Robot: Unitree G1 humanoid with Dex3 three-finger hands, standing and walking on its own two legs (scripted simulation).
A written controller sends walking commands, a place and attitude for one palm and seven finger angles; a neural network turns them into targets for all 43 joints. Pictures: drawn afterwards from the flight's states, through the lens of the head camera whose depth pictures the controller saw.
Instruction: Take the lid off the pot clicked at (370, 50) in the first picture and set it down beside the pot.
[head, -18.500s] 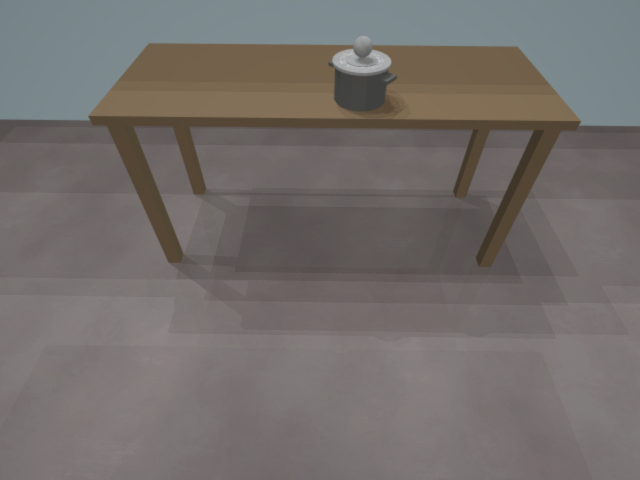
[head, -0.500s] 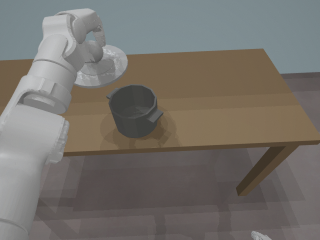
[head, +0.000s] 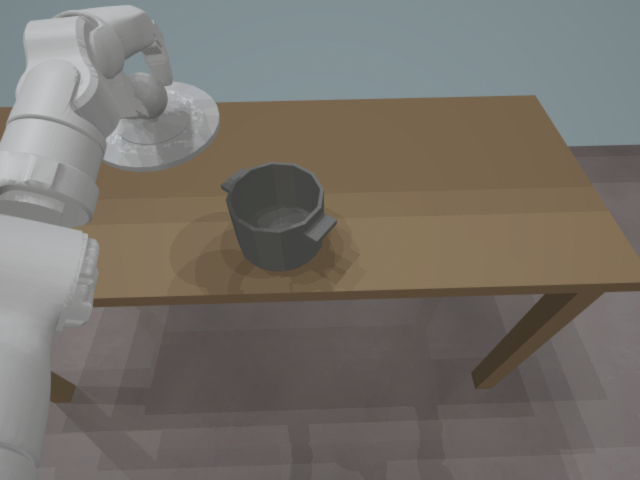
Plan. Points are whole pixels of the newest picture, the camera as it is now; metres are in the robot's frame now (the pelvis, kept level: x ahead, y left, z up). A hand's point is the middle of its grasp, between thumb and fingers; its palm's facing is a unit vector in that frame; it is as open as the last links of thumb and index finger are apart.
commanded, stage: move the lid sideways beside the pot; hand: left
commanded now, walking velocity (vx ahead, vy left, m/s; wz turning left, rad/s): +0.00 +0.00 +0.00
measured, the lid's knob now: (144, 96) +0.53 +0.19 +0.20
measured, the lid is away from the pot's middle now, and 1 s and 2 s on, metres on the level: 0.14 0.25 0.24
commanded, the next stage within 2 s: lower the lid onto the table in 0.98 s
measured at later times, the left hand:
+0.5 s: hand (78, 100) +0.48 +0.24 +0.23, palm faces -0.29 -0.06 -0.95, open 8.5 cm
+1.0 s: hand (38, 105) +0.49 +0.29 +0.22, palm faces -0.32 -0.07 -0.94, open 8.5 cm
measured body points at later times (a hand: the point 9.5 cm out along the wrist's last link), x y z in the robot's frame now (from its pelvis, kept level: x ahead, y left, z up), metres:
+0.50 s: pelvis -0.01 +0.00 +0.00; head +0.05 +0.00 +0.45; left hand +0.49 +0.24 +0.28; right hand +0.05 -0.28 -0.13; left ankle +0.02 +0.09 -0.74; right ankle -0.04 -0.14 -0.74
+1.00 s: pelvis +0.00 +0.01 +0.00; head +0.07 +0.01 +0.44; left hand +0.50 +0.29 +0.28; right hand +0.05 -0.27 -0.13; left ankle +0.02 +0.09 -0.74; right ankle -0.04 -0.14 -0.74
